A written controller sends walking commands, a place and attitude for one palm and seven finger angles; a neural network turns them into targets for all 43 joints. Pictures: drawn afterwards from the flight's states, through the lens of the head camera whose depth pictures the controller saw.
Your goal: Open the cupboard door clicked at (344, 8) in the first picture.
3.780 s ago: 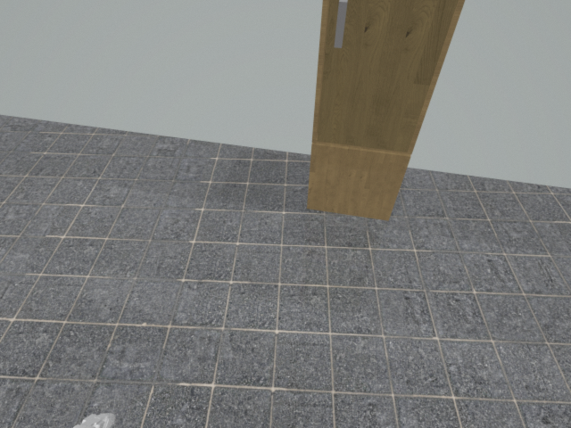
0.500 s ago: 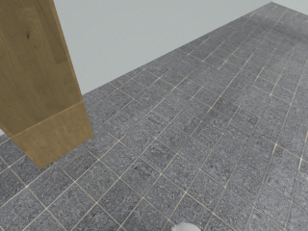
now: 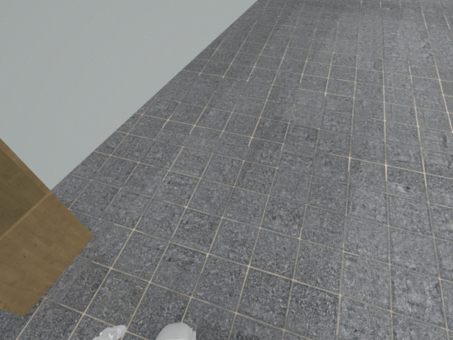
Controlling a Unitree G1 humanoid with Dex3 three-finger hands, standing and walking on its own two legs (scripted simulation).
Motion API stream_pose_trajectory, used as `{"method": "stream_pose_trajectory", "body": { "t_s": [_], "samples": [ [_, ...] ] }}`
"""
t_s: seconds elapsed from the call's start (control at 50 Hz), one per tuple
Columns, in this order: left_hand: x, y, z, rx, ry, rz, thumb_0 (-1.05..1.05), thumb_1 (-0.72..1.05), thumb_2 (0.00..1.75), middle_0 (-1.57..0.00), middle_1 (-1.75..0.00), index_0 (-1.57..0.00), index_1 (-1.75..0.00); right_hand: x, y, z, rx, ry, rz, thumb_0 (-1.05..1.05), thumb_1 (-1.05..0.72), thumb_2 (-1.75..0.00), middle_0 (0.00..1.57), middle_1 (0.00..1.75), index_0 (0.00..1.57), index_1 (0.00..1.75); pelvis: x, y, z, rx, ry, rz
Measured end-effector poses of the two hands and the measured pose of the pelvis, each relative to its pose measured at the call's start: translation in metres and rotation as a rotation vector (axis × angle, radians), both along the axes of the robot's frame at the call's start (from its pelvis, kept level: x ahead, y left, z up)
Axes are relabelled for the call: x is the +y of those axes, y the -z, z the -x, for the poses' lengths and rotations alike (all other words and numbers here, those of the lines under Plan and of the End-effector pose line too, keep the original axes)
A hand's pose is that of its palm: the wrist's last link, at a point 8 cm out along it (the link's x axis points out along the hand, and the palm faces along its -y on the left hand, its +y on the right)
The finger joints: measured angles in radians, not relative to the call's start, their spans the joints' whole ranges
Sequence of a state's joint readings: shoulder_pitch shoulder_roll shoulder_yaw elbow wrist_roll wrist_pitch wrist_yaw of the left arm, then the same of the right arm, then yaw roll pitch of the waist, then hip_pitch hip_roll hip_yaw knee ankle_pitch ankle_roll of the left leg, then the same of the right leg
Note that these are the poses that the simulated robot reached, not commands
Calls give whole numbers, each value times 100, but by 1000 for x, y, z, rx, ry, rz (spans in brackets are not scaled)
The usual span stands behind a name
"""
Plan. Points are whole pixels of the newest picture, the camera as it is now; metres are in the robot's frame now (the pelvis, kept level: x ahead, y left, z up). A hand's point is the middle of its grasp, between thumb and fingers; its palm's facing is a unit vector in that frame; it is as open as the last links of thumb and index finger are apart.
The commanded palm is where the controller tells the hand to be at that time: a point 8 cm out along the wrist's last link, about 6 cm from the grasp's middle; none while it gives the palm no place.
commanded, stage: walk to a spot facing it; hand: left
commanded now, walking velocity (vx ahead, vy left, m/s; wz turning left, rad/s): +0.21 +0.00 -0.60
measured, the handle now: out of the picture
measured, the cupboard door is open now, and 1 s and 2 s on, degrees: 0 0 0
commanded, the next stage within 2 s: turn to face it in 0.64 s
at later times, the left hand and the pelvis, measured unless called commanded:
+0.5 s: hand (117, 336) +0.15 +0.24 -0.17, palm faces -0.22 -0.96 -0.18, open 7.4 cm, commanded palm none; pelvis +0.05 +0.05 +0.01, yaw -17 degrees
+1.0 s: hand (203, 259) +0.31 +0.08 -0.16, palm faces -0.47 -0.86 -0.20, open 7.4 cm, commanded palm none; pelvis +0.12 -0.01 -0.01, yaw -25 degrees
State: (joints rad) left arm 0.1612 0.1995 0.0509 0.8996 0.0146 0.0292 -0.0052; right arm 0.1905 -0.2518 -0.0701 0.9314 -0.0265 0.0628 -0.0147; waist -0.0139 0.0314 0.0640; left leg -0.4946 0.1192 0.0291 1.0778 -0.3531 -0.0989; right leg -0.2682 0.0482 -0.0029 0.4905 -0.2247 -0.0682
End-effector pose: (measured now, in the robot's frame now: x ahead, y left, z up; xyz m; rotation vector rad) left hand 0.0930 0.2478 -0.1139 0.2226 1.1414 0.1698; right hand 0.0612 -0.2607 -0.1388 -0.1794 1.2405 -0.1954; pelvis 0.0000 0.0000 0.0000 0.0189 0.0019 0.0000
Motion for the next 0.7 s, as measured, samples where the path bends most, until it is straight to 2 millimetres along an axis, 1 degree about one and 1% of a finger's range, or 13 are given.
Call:
{"method": "stream_pose_trajectory", "body": {
  "t_s": [0.08,0.14,0.22,0.26,0.28,0.32,0.36,0.42,0.48,0.52,0.6,0.64,0.7],
  "samples": [
    [0,4,4,14,17,24,1,91,90,-20,-30,-20,-29,2,-9,-8,-41,7,13,0,-91,-90,20,30,20,30,5,-1,-2,2,36,9],
    [7,10,10,36,20,40,1,91,90,-20,-30,-20,-29,7,-16,-16,-72,11,27,0,-91,-90,20,30,20,30,12,-2,-6,5,64,15],
    [24,21,18,89,25,58,1,91,90,-20,-30,-20,-29,20,-27,-29,-125,24,53,0,-91,-90,20,30,20,30,27,0,-13,10,109,21],
    [35,31,18,120,35,65,1,91,90,-20,-30,-20,-29,28,-29,-32,-160,37,75,0,-91,-90,20,30,20,30,36,5,-18,13,135,33],
    [40,36,16,136,41,68,1,91,90,-20,-30,-20,-29,32,-30,-31,-171,46,85,0,-91,-90,20,30,20,30,40,7,-21,12,146,35],
    [48,37,10,168,68,70,1,91,90,-20,-30,-20,-29,40,-33,-23,-165,73,92,0,-91,-90,20,30,20,30,46,5,-26,3,181,38],
    [52,34,-3,183,99,73,1,91,90,-20,-30,-20,-29,47,-36,-10,-136,109,91,0,-91,-90,20,30,20,30,49,0,-33,-1,210,47],
    [55,30,-27,182,143,70,1,91,90,-20,-30,-20,-29,57,-36,11,-72,167,82,0,-91,-90,20,30,20,30,52,-5,-42,-2,250,56],
    [50,28,-56,174,190,63,1,91,90,-20,-30,-20,-29,66,-32,32,-8,233,63,0,-91,-90,20,30,20,30,51,-7,-51,1,288,62],
    [41,27,-77,170,228,60,1,91,90,-20,-30,-19,-29,71,-28,47,34,281,46,0,-91,-90,20,30,20,30,50,-6,-56,2,314,63],
    [11,28,-124,148,326,54,1,91,90,-19,-30,-19,-29,77,-17,77,113,386,7,0,-91,-90,20,30,20,30,41,-2,-67,6,371,56],
    [-11,29,-151,125,384,50,1,91,90,-19,-30,-19,-29,78,-10,91,150,440,-14,0,-91,-90,20,30,20,30,34,2,-72,9,399,50],
    [-49,29,-191,68,472,41,1,91,90,-19,-30,-19,-29,75,4,110,198,515,-49,0,-91,-90,20,30,20,30,20,10,-80,17,442,37]
  ]
}}
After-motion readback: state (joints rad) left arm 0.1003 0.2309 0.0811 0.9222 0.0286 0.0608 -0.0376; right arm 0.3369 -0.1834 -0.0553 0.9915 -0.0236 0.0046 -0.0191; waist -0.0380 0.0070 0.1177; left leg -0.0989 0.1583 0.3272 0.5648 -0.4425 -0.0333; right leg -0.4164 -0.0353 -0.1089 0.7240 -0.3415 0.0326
